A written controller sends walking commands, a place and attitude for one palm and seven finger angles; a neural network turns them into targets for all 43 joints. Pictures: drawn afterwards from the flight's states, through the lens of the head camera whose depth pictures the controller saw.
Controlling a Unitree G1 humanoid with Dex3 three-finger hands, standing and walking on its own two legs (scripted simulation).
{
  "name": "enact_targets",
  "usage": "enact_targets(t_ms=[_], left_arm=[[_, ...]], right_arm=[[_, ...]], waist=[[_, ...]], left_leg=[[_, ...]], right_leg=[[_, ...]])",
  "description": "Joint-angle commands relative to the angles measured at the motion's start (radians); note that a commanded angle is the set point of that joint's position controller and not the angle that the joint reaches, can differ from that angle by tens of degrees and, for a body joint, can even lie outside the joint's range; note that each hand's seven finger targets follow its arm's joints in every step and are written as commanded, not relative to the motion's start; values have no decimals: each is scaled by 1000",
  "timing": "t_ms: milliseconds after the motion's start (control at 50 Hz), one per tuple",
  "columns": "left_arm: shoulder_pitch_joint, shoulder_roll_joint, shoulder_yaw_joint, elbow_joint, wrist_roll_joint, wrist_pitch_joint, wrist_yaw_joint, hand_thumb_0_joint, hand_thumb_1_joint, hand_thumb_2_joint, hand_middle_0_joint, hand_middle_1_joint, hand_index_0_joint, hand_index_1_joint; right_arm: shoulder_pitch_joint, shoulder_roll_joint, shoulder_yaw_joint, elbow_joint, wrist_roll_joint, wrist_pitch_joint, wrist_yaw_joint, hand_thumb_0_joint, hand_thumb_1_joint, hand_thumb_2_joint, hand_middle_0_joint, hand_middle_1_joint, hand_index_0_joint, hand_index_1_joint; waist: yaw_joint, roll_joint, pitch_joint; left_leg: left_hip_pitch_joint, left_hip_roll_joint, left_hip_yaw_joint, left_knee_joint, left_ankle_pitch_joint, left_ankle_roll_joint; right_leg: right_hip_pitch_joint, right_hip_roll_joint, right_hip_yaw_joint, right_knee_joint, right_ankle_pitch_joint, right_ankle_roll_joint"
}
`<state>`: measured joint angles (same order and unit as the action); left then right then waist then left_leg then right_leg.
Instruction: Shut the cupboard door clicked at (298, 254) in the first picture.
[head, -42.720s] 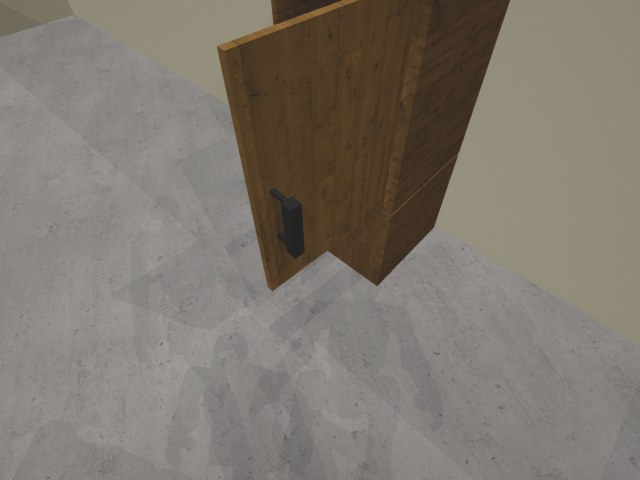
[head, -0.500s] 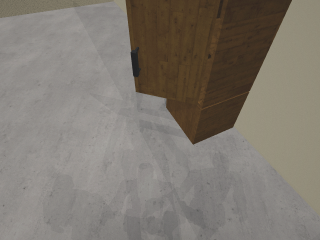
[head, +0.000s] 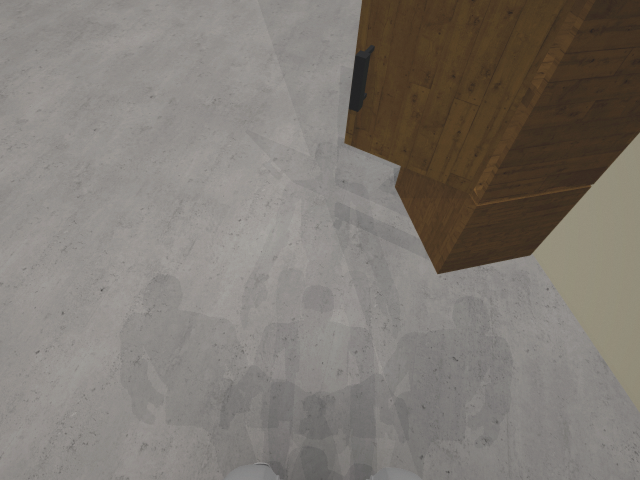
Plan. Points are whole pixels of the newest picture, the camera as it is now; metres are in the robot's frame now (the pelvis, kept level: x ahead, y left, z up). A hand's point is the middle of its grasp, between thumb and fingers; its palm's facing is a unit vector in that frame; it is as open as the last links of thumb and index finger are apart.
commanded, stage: walk to a spot facing it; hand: left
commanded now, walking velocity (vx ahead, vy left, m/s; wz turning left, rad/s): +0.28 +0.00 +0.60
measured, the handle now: (363, 78) +1.01 -0.08 -0.08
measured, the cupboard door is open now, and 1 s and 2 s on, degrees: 47 47 47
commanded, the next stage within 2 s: turn to face it in 0.76 s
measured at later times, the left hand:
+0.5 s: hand out of the picture +0.03 +0.15 -0.13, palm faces +0.37 -0.89 -0.28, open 7.4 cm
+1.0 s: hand out of the picture +0.13 +0.26 -0.15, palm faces +0.62 -0.75 -0.23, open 7.4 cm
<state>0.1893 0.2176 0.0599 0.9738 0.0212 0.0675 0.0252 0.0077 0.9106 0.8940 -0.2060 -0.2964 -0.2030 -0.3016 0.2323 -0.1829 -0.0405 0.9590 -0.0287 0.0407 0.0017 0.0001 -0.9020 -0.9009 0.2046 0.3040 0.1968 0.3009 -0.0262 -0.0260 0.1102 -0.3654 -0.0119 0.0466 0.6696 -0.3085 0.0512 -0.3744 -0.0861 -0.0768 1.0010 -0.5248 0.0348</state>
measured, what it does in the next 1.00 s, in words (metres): walks ahead, turning left: right foot, then left foot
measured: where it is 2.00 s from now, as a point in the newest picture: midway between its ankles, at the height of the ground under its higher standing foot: (270, 433)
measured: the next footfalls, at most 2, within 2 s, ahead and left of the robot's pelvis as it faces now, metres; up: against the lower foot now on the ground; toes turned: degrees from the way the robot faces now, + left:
right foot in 0.30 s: +0.08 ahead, -0.14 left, +0.00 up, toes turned +11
left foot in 0.76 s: +0.20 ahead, +0.16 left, +0.00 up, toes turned +39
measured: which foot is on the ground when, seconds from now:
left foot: down 0.00-0.30, up 0.32-0.74, down 0.76-1.00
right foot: up 0.00-0.28, down 0.30-0.74, up 0.76-1.00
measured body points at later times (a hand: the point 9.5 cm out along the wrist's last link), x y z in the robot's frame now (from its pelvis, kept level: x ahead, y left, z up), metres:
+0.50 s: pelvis +0.07 -0.04 +0.03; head +0.11 -0.06 +0.47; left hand +0.01 +0.20 -0.11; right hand +0.22 -0.28 -0.13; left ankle +0.04 +0.12 -0.63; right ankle +0.04 -0.15 -0.72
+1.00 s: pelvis +0.20 +0.06 +0.01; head +0.23 +0.09 +0.46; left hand +0.09 +0.30 -0.13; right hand +0.41 -0.07 -0.13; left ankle +0.17 +0.13 -0.72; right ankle +0.34 -0.05 -0.66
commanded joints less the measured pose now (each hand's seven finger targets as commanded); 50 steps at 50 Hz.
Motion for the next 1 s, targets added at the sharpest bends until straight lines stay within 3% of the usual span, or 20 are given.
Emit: enact_targets(t_ms=[0, 160, 200, 240, 260, 280, 300, 340, 400, 460, 580, 660, 680, 700, 720, 740, 760, 800, 860, 980], left_arm=[[-37, 86, 35, -123, 1, -47, -12, 0, 900, 900, -200, -300, -200, -300], [-41, 84, 25, -156, 6, -69, -35, 0, 900, 900, -200, -300, -200, -300], [10, 84, 27, -145, 4, -71, -36, 0, 900, 900, -200, -300, -200, -300], [161, 112, 43, -103, 8, -76, -35, 0, 900, 900, -200, -300, -200, -300], [239, 196, 60, -95, 22, -89, -23, 0, 900, 900, -200, -300, -200, -300], [243, 260, 66, -103, 21, -86, -9, 0, 900, 900, -200, -300, -200, -300], [159, 247, 63, -121, 1, -89, -7, 0, 900, 900, -200, -300, -200, -300], [47, 161, 45, -136, 6, -116, -6, 0, 900, 900, -200, -300, -200, -300], [109, 103, 29, -94, 4, -140, -10, 0, 900, 900, -200, -300, -200, -300], [232, 96, 22, -39, 6, -149, -6, 0, 900, 900, -200, -300, -200, -300], [319, 112, 17, -12, 10, -146, 0, 0, 900, 900, -200, -300, -200, -300], [269, 177, 29, -24, 5, -146, -2, 0, 900, 900, -200, -300, -200, -300], [256, 193, 29, -38, -2, -142, -5, 0, 900, 900, -200, -300, -200, -300], [238, 187, 28, -55, -7, -142, -13, 0, 900, 900, -200, -300, -200, -300], [242, 119, 21, -100, -17, -138, -32, 0, 900, 900, -200, -300, -200, -300], [140, 124, 20, -160, -12, -131, -23, 0, 900, 900, -200, -300, -200, -300], [86, 117, 22, -186, -9, -126, -12, 0, 900, 900, -200, -300, -200, -300], [107, 92, 30, -142, 3, -105, -19, 0, 900, 900, -200, -300, -200, -300], [199, 51, 30, -85, 14, -79, -30, 0, 900, 900, -200, -300, -200, -300], [139, 2, -3, -51, 7, -56, -19, 0, 900, 900, -200, -300, -200, -300]], right_arm=[[57, -221, -47, -62, -9, -30, -27, 0, -900, -900, 200, 300, 200, 300], [91, -239, -67, -50, -9, -33, -14, 0, -900, -900, 200, 300, 200, 300], [55, -237, -72, -60, -9, -30, -11, 0, -900, -900, 200, 300, 200, 300], [-22, -216, -70, -83, 0, -26, -10, 0, -900, -900, 200, 300, 200, 300], [-38, -152, -58, -103, 13, -29, -5, 0, -900, -900, 200, 300, 200, 300], [-62, -89, -44, -140, 8, -42, -2, 0, -900, -900, 200, 300, 200, 300], [-58, -142, -57, -145, -10, -38, 4, 0, -900, -900, 200, 300, 200, 300], [-47, -131, -59, -118, -12, -26, 25, 0, -900, -900, 200, 300, 200, 300], [-42, -90, -47, -102, -4, -25, 45, 0, -900, -900, 200, 300, 200, 300], [-109, -69, -36, -118, 0, -22, 51, 0, -900, -900, 200, 300, 200, 300], [-274, -60, -8, -169, 1, -26, 64, 0, -900, -900, 200, 300, 200, 300], [-133, -107, -17, -146, -1, -40, 52, 0, -900, -900, 200, 300, 200, 300], [-30, -136, -27, -124, -6, -43, 45, 0, -900, -900, 200, 300, 200, 300], [104, -204, -46, -98, -12, -46, 34, 0, -900, -900, 200, 300, 200, 300], [204, -346, -81, -79, -21, -52, 23, 0, -900, -900, 200, 300, 200, 300], [248, -391, -83, -66, 7, -51, 14, 0, -900, -900, 200, 300, 200, 300], [197, -362, -73, -86, 7, -59, 4, 0, -900, -900, 200, 300, 200, 300], [21, -250, -45, -129, 6, -70, -8, 0, -900, -900, 200, 300, 200, 300], [-52, -187, -21, -125, 2, -84, -15, 0, -900, -900, 200, 300, 200, 300], [-2, -109, -3, -37, 7, -82, -28, 0, -900, -900, 200, 300, 200, 300]], waist=[[-9, 125, -138], [-23, 181, -133], [8, 187, -129], [91, 122, -117], [135, -85, -127], [140, -279, -87], [71, -133, -66], [13, -136, 21], [10, -94, -20], [44, -133, -30], [80, -146, 1], [-6, -162, -98], [-59, -140, -165], [-134, -82, -258], [-153, 202, -359], [-158, 106, -355], [-130, 12, -271], [-53, 134, -125], [30, 109, -118], [45, 116, -85]], left_leg=[[160, 253, -432, -394, 45, 107], [157, 188, -511, -432, -271, 123], [63, 156, -501, -413, -282, 107], [-201, 69, -414, -313, -351, 58], [-440, -33, -271, -37, -338, -5], [-560, -98, -104, 300, -284, -55], [-498, -8, -148, 462, -192, -54], [-457, 62, -133, 571, -40, -69], [-396, 67, -54, 506, 70, -85], [-419, 62, -2, 429, 72, -75], [-346, 48, 90, 132, 62, -40], [-14, -35, 159, -12, 3, 22], [156, -63, 165, -81, 57, 36], [459, 21, 68, -138, 145, 76], [696, 379, -443, -161, 365, 234], [662, 488, -560, -255, 477, 295], [503, 471, -502, -279, 383, 268], [206, 348, -374, -384, 71, 180], [98, 255, -240, -398, 177, 135], [74, 222, -101, -412, 293, 108]], right_leg=[[-171, 7, 99, 78, 111, 14], [-105, 78, 48, -221, 94, 7], [35, 105, 26, -345, 120, 1], [364, 107, 18, -546, 171, -11], [563, -102, 268, -743, -62, -76], [505, -400, 628, -894, -275, -169], [358, -426, 583, -890, -243, -193], [190, -329, 405, -895, -166, -156], [293, -211, 82, -798, 356, -119], [421, -203, -24, -736, 733, -95], [494, -231, -114, -694, 955, -98], [435, -267, -181, -466, 1230, -89], [366, -239, -219, -306, 1165, -66], [148, -227, -210, -55, 927, -37], [-210, -49, -175, 309, 45, 18], [-323, -35, -12, 417, -68, 5], [-338, -53, 46, 431, -15, 8], [-269, -102, 85, 319, 77, 13], [-170, -72, 63, 183, 182, 23], [-57, -16, 61, -134, 316, 11]])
